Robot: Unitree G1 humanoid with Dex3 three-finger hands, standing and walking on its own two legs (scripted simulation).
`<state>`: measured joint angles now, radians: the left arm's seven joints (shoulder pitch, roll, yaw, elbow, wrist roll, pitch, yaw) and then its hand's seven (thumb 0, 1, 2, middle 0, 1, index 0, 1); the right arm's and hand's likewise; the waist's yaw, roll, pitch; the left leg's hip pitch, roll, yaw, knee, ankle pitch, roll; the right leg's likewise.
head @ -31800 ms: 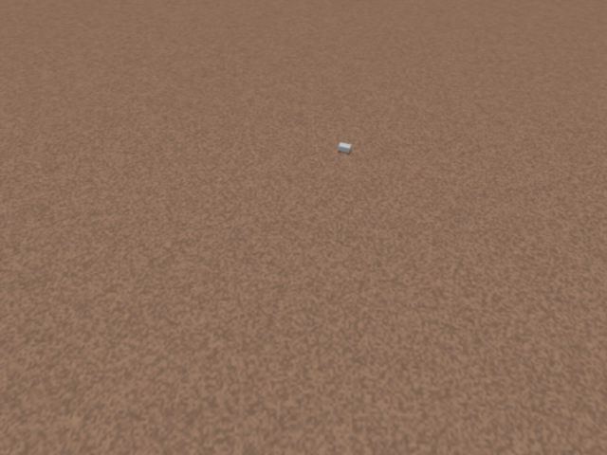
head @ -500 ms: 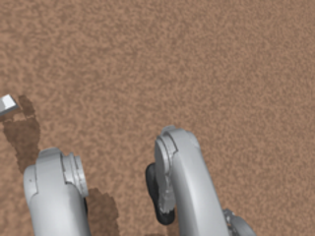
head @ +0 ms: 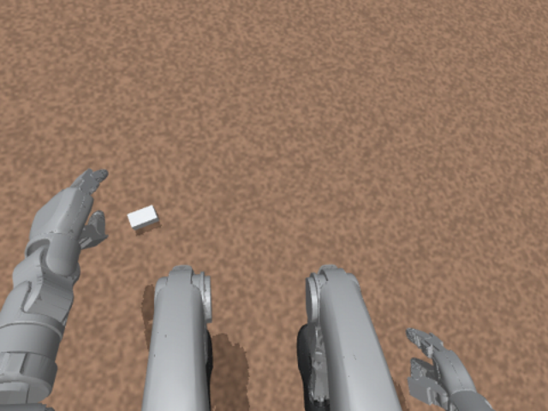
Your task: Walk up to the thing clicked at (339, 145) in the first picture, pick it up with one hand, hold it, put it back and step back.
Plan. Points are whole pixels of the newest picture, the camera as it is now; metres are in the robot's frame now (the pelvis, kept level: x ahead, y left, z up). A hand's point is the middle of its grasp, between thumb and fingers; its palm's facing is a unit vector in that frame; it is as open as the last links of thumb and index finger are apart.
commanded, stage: home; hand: left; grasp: from above
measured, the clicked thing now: (143, 217) +0.47 +0.29 -0.44
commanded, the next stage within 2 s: none
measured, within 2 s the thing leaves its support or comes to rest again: neither
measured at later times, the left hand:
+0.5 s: hand (44, 305) +0.25 +0.22 +0.10, palm faces +0.12 -0.96 -0.26, open 7.4 cm
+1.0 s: hand out of the picture +0.22 +0.20 +0.22, palm faces +0.18 -0.97 -0.19, open 7.4 cm
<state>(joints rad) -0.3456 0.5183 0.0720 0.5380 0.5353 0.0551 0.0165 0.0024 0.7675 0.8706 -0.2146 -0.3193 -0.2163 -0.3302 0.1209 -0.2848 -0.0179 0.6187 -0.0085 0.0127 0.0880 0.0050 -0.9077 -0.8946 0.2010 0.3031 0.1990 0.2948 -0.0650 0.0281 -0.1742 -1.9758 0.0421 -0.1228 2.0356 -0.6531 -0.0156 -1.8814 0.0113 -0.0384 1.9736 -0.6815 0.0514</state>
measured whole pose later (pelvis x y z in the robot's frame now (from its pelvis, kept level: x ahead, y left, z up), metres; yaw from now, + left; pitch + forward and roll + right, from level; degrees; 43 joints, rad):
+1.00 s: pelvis +0.09 +0.00 +0.26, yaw +7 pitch +11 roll -3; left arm 0.51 0.21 0.03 -0.15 -0.06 0.47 0.02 0.01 0.91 0.90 -0.20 -0.29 -0.20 -0.30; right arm 0.28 -0.22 0.03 0.51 0.01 -0.23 -0.19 0.01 -0.90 -0.90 0.20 0.30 0.20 0.30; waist -0.04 0.05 -0.17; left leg -0.72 0.04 -0.07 1.02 -0.49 -0.02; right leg -0.64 -0.02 -0.05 0.95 -0.50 0.03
